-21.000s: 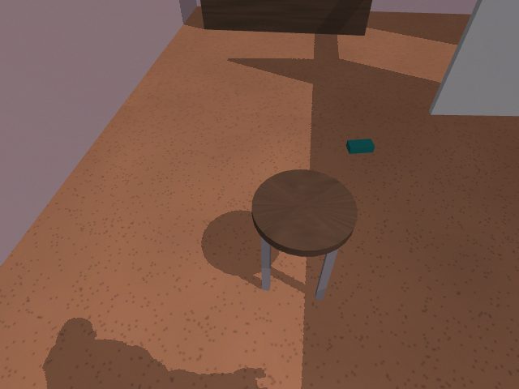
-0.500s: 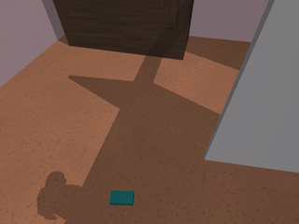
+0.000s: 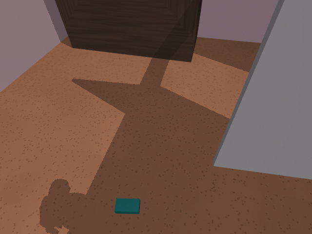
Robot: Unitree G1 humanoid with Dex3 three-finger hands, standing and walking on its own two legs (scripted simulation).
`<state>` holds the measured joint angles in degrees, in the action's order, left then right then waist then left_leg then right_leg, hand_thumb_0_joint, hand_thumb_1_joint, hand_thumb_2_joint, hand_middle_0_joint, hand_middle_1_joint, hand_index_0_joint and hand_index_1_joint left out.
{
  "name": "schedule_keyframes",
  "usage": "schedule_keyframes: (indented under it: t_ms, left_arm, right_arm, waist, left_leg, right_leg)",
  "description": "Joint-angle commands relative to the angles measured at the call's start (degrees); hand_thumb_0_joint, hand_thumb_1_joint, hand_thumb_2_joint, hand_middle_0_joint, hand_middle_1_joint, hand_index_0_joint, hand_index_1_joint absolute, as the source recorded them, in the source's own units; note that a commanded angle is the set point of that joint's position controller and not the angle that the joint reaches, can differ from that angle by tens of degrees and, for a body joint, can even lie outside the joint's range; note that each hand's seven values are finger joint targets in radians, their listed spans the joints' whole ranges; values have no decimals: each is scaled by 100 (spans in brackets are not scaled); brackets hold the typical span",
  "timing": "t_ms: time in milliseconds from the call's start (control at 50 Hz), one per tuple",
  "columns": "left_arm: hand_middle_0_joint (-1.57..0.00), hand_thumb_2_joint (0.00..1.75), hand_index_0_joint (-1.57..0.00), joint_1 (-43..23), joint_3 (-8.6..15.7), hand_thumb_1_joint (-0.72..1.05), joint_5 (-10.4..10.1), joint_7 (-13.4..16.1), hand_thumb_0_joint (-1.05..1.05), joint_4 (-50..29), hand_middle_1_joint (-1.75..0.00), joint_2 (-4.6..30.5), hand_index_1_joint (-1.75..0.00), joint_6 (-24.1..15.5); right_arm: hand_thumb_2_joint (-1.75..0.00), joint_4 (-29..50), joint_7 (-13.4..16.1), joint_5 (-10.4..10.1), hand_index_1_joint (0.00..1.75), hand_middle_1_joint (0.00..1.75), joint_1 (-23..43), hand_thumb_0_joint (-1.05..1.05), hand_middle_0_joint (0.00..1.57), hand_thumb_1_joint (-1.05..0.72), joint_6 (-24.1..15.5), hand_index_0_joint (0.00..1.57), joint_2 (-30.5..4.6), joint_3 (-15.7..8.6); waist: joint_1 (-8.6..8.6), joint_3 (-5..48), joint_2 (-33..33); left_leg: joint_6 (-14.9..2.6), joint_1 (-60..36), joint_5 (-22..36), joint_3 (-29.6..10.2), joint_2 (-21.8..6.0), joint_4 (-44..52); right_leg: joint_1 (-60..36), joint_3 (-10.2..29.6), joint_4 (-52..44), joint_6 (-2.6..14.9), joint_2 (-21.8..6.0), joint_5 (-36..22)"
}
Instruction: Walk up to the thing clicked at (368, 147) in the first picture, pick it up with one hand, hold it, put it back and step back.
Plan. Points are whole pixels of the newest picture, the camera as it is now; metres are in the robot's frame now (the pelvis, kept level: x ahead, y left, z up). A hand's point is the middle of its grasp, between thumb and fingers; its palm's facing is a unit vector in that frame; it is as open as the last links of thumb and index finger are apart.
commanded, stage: stand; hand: left
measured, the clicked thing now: (127, 206) +0.43 +0.22 -0.76
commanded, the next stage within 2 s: none
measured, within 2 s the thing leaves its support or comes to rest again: neither
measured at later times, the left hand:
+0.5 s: hand out of the picture +0.08 +0.25 -0.16, palm faces -0.02 -0.94 -0.34, open 7.4 cm
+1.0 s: hand out of the picture +0.08 +0.25 -0.16, palm faces -0.03 -0.94 -0.34, open 7.4 cm
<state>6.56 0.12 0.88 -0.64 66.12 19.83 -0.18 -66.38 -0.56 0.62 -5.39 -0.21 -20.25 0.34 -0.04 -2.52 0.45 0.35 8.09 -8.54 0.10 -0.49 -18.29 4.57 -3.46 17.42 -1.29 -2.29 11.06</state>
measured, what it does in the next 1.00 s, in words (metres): stands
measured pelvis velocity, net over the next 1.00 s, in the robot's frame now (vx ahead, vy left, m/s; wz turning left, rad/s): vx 0.01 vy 0.00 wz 0.00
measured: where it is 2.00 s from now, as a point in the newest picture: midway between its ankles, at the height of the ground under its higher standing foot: outside the picture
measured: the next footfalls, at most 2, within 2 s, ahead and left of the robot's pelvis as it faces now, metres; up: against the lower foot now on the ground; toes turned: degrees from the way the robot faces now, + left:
none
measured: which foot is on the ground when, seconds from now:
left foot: down 0.00-1.00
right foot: down 0.00-1.00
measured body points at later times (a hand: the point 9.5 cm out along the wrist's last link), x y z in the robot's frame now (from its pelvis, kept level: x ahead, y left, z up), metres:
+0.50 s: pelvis +0.01 +0.00 +0.00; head +0.02 +0.00 +0.45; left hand +0.08 +0.30 -0.13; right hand +0.09 -0.30 -0.13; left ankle +0.02 +0.12 -0.75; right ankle -0.02 -0.13 -0.75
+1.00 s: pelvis +0.01 +0.00 +0.00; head +0.03 +0.00 +0.45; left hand +0.08 +0.30 -0.13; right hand +0.09 -0.30 -0.13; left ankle +0.02 +0.12 -0.75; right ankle -0.02 -0.13 -0.75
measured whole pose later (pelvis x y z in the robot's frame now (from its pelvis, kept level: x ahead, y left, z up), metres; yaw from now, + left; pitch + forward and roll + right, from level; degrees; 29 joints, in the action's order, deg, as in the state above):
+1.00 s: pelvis +0.01 +0.00 +0.00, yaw +0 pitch -2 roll +0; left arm 6.6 0.2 0.9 -0.5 65.1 19.9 -0.3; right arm -65.2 -0.2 0.6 -5.4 -0.4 -20.2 0.6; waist 0.3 -2.5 0.1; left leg 0.4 6.9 -9.7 0.3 -0.6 -18.1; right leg 3.2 -3.2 16.5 -1.3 -2.2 11.7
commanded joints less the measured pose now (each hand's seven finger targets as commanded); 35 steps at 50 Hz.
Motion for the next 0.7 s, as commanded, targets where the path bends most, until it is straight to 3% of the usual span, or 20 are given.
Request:
schedule_keyframes:
  t_ms: [0,80,420,680]
  left_arm:
    - [-20,90,-20,-199,218,90,-22,98,0,-350,-30,1223,-30,-139]
    - [-20,90,-20,-222,227,90,-39,112,0,-390,-30,1264,-30,-165]
    - [-20,90,-20,-216,241,90,-36,112,0,-413,-30,1256,-30,-134]
    - [-20,90,-20,-198,245,90,-24,123,0,-446,-30,1265,-30,-156]
  right_arm:
    - [-90,344,77,-20,30,30,284,0,20,-90,-147,20,-1218,-209]
    - [-90,341,90,-4,30,30,215,0,20,-90,-168,20,-1202,-201]
    - [-90,413,102,-20,30,30,255,0,20,-90,-151,20,-1205,-192]
    - [-90,436,108,-13,30,30,225,0,20,-90,-154,20,-1199,-197]
  waist:
    - [-7,355,-89]
    - [-11,493,-71]
    - [4,381,-61]
    - [1,547,-105]
  left_leg:
    - [-118,-106,480,-579,-680,277]
    - [-113,-211,1090,-530,-709,164]
    - [-96,-201,944,-535,-720,227]
    - [-127,-301,1203,-489,-741,138]
  right_leg:
    - [119,519,-353,176,-642,-298]
    - [-14,543,-294,180,-684,-807]
    - [-12,501,-341,191,-650,-620]
    - [-135,488,-331,175,-672,-968]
